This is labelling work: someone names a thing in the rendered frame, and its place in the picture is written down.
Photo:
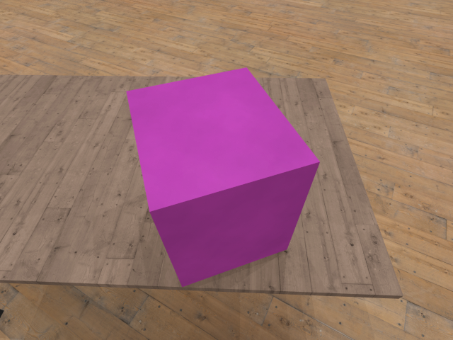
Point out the table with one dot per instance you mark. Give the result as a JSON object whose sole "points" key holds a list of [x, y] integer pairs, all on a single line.
{"points": [[74, 210]]}

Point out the carton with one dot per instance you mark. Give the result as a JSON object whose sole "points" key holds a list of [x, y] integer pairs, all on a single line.
{"points": [[225, 173]]}

